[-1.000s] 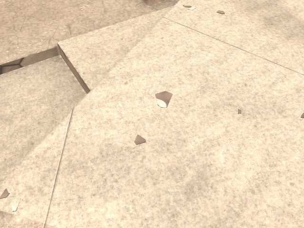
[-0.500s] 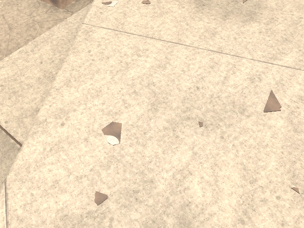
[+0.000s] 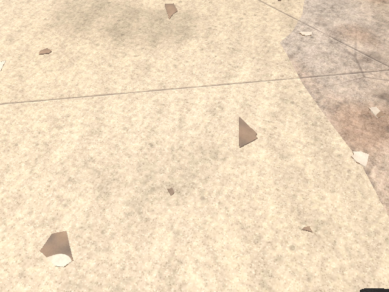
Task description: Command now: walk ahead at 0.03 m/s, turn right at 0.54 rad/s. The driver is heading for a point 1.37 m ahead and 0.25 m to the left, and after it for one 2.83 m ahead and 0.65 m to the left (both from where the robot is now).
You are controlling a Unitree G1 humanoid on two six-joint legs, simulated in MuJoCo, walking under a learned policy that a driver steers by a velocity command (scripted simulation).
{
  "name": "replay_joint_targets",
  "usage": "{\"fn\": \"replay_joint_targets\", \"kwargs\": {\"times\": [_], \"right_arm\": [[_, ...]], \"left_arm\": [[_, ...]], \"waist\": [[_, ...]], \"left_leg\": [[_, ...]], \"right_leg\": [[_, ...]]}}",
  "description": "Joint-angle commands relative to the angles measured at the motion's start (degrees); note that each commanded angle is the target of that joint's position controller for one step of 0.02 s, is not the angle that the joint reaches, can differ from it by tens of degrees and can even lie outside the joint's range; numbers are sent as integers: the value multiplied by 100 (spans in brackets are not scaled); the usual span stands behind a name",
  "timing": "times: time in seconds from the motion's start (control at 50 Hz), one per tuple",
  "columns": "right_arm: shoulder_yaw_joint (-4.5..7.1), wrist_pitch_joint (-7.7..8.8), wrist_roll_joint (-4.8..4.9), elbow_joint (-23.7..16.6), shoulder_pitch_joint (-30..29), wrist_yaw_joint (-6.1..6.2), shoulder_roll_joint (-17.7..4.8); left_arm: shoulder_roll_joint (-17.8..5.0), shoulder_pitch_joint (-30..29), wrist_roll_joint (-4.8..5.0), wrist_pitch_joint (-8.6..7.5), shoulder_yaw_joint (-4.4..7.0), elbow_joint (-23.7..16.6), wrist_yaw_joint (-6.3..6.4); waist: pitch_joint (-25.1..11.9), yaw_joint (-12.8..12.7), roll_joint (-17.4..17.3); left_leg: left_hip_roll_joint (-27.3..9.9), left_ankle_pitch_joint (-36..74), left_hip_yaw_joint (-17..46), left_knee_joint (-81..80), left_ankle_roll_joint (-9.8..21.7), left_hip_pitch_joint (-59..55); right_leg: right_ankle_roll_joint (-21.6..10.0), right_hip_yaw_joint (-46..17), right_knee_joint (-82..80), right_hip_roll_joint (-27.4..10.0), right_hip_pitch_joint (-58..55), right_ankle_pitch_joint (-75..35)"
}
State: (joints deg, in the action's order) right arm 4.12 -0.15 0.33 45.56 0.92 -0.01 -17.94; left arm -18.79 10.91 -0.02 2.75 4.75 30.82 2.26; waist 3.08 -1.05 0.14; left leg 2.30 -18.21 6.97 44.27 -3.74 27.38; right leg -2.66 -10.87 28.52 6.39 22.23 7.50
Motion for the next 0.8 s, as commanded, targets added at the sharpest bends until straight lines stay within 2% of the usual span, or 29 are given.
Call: {"fn": "replay_joint_targets", "kwargs": {"times": [0.02,0.06,0.08,0.1,0.12,0.14,0.16,0.18,0.2,0.22,0.24,0.28,0.32,0.36,0.4,0.42,0.44,0.46,0.48,0.5,0.56,0.7,0.72,0.74,0.76,0.78,0.8], "right_arm": [[90,62,-7,-288,130,-29,-437],[96,117,-31,-274,303,-70,-447],[98,149,-53,-229,477,-96,-427],[119,163,-125,-227,554,-102,-521],[158,159,-240,-316,527,-78,-859],[188,137,-330,-269,494,-44,-1108],[159,165,-300,-393,331,-15,-933],[138,163,-202,-418,265,21,-837],[112,154,-117,-424,187,48,-771],[65,156,-44,-421,180,65,-649],[9,140,-33,-385,240,82,-531],[-30,87,-54,-312,390,88,-419],[-19,21,-63,-253,532,95,-488],[18,-36,-56,-181,788,93,-666],[-20,-39,34,-122,810,79,-622],[-47,12,50,-62,973,66,-560],[-90,107,-34,-73,1012,26,-476],[-106,207,-84,-93,1123,-27,-366],[-127,236,-117,-32,832,-37,-387],[-127,221,-110,-21,637,-41,-379],[-144,88,-99,55,590,17,-301],[-129,15,-79,389,641,102,-304],[-121,5,-54,494,783,112,-301],[-89,20,17,509,774,108,-343],[-71,87,65,373,482,85,-376],[-99,208,168,174,183,33,-247],[-73,333,224,29,-43,-5,-335]], "left_arm": [[-793,2,-44,-29,207,-406,-40],[-740,-125,-20,-11,159,-407,-77],[-699,-204,13,-2,132,-399,-86],[-594,-51,20,-9,96,-331,-92],[-338,223,-58,-27,15,-288,-92],[-507,164,-22,-72,70,-456,-78],[-884,60,-64,-119,181,-365,-48],[-1016,12,-11,-118,250,-258,-54],[-844,82,-4,-76,228,-119,-37],[-681,98,-25,-39,183,-74,-25],[-485,112,-8,-25,119,-16,-37],[-237,-27,30,-47,10,-18,-58],[-42,-222,23,-84,-92,-15,-78],[-147,-208,84,-100,-65,88,-67],[-183,125,72,-107,-45,345,-54],[-301,132,21,-110,-37,380,-39],[-546,147,-44,-105,-11,338,1],[-827,118,-84,-96,70,453,-10],[-468,80,-119,-121,9,433,-81],[-230,73,-164,-149,-65,472,-120],[-220,98,-131,-244,-99,577,-125],[-170,241,-106,-346,-154,795,-88],[-269,478,-72,-324,-113,902,-65],[-489,651,-15,-293,-35,937,-55],[-655,899,18,-300,9,952,-58],[-873,968,67,-366,65,985,-60],[-855,908,99,-458,66,975,-46]], "waist": [[-1077,-66,901],[-993,7,930],[-945,116,907],[-868,111,689],[-837,-98,-363],[-461,-213,-1574],[-393,-40,-1231],[-383,-28,-860],[-386,-74,-647],[-363,-29,-656],[-382,-19,-630],[-474,75,-785],[-587,235,-1024],[-664,357,-1122],[-643,168,-999],[-662,204,-852],[-828,272,-399],[-942,504,466],[-959,249,415],[-808,195,321],[-374,219,378],[-192,230,187],[-421,172,260],[-230,70,456],[123,-113,744],[457,-170,1226],[766,-199,1248]], "left_leg": [[-70,-10,-179,-270,28,-462],[-103,203,-291,-888,169,-783],[-121,668,-380,-1484,276,-1161],[-380,1135,-178,-2024,433,-1488],[-1380,1533,939,-2588,772,-1740],[-2225,1914,2148,-2919,1736,-1300],[-2380,1640,2382,-2954,2031,-1116],[-2110,1467,1942,-2842,1871,-1201],[-1800,1289,1519,-2749,1642,-1329],[-1686,1388,1329,-2683,1574,-1514],[-1535,1624,1061,-2641,1550,-1579],[-1287,1788,660,-2570,1489,-1873],[-1188,1994,457,-2458,1461,-2014],[-1289,2288,578,-2318,1514,-2142],[-1228,2500,531,-2148,1366,-2004],[-1195,2448,534,-2149,1152,-1783],[-1074,2233,348,-1999,872,-1442],[-619,1584,-180,-2000,597,-1388],[-457,1160,-391,-1862,380,-1671],[-423,1031,-430,-1825,315,-1704],[-430,1110,-426,-1782,355,-1642],[-438,1079,-405,-1809,303,-1724],[-214,61,-668,-1595,319,-1679],[-15,-1086,-885,-1232,353,-1208],[16,-1517,-964,-737,389,-446],[-24,-1050,-1010,-40,477,24],[-366,-940,-649,424,624,515]], "right_leg": [[-899,-1591,-615,-1467,-816,-427],[-821,-1664,-430,-1410,-759,-432],[-699,-1607,-298,-1296,-618,-322],[-460,-1445,-77,-1063,-456,134],[-94,-776,917,-429,-106,1461],[224,41,1779,226,481,2693],[414,-127,2837,-70,567,2748],[480,-151,3325,-78,646,2455],[574,-141,3506,-106,677,2219],[660,-192,3597,-146,785,2008],[725,-133,3532,-172,684,1904],[800,215,2694,-340,482,1793],[834,615,1556,-567,-19,1843],[822,827,651,-557,-421,1671],[668,936,-796,-516,-1116,490],[520,695,-1070,-665,-1534,-46],[344,310,-795,-1083,-2031,-1089],[46,229,-283,-1180,-1896,-1218],[-47,272,-326,-1088,-1552,-592],[12,259,-426,-1053,-1326,-201],[164,301,-491,-958,-899,3],[188,311,-528,-894,-695,202],[89,323,-637,-822,-834,1406],[-141,-4,-877,-952,-781,3119],[-470,-764,-1382,-1419,-770,4404],[-868,-1783,-1990,-2090,-735,4948],[-1105,-2324,-2267,-2484,-704,4589]]}}
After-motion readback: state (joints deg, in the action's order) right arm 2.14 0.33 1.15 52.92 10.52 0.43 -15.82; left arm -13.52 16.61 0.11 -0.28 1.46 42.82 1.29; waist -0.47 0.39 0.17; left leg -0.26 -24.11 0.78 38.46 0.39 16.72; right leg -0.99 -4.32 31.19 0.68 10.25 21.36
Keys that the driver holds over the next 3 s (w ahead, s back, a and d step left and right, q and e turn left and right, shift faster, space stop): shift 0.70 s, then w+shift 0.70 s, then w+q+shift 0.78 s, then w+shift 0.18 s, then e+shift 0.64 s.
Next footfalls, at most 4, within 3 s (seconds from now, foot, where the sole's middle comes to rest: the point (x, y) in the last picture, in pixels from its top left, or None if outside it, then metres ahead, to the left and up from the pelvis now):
0.10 left None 0.09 0.15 -0.77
0.42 right None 0.02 -0.11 -0.77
1.44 right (248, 249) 0.58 -0.12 -0.77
1.92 left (188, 151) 1.00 0.10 -0.77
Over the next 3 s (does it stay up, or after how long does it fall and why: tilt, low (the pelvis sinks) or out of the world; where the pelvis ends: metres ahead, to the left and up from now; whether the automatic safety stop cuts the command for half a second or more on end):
stays up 1.47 0.27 0.00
